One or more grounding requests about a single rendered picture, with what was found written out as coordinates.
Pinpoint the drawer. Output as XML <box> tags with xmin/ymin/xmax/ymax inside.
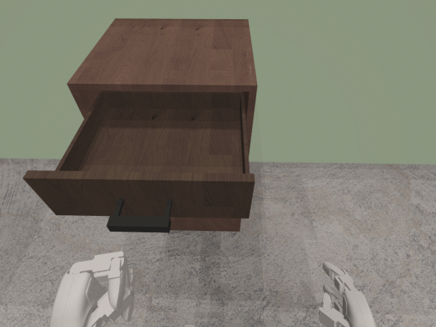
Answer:
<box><xmin>23</xmin><ymin>91</ymin><xmax>255</xmax><ymax>219</ymax></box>

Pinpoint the cabinet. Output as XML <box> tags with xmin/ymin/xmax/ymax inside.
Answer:
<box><xmin>67</xmin><ymin>18</ymin><xmax>258</xmax><ymax>232</ymax></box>

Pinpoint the handle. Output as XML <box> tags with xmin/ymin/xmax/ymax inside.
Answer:
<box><xmin>107</xmin><ymin>198</ymin><xmax>172</xmax><ymax>233</ymax></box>

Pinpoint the robot right hand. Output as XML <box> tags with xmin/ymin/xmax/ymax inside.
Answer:
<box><xmin>319</xmin><ymin>261</ymin><xmax>376</xmax><ymax>327</ymax></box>

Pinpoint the robot left hand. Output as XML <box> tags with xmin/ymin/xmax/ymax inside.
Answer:
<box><xmin>49</xmin><ymin>251</ymin><xmax>136</xmax><ymax>327</ymax></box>

